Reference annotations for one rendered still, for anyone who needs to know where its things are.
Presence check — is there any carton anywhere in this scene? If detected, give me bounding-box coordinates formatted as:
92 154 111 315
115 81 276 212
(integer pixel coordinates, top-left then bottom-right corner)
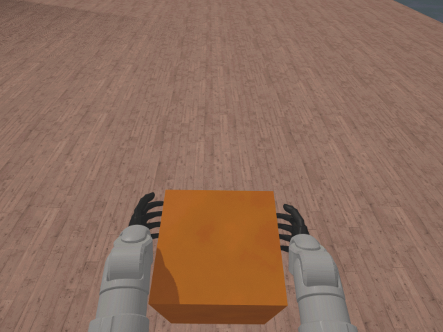
148 190 288 324

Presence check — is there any robot right forearm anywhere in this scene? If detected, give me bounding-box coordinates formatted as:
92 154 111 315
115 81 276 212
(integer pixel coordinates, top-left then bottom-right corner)
289 234 358 332

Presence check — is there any robot left forearm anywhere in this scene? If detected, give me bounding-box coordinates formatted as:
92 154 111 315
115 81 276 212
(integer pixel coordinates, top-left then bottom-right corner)
88 225 153 332

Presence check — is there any right robot hand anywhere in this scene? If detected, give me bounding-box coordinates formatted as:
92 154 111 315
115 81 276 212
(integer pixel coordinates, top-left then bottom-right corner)
276 204 309 252

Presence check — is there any left robot hand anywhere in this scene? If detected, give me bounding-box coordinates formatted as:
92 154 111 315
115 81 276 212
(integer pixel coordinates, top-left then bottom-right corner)
128 192 164 239

